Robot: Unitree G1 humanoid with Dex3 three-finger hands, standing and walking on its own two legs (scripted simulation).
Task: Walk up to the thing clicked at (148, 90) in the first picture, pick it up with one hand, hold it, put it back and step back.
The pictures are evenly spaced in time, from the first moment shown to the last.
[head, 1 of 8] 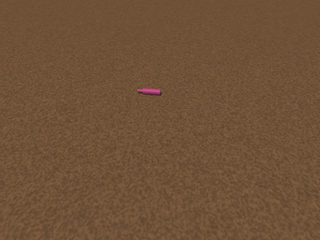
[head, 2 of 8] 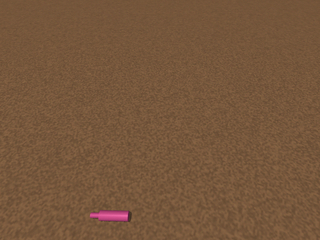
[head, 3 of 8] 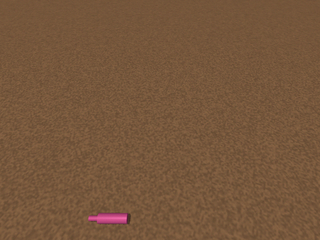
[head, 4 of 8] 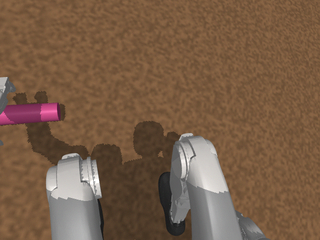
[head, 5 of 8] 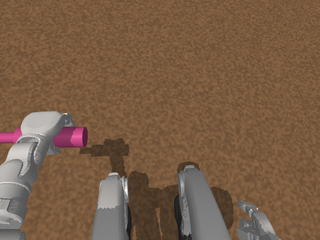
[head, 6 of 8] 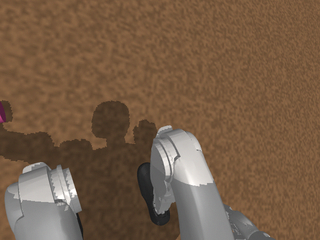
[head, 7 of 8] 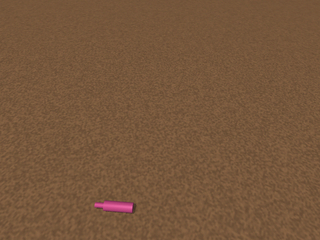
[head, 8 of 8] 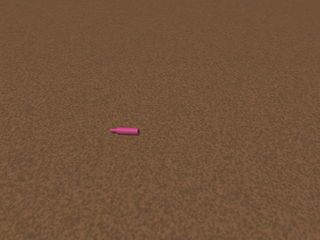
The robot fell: no
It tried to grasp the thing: yes
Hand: left
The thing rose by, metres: 0.68
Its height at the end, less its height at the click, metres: +0.00
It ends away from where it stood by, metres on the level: 0.01
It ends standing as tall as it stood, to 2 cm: yes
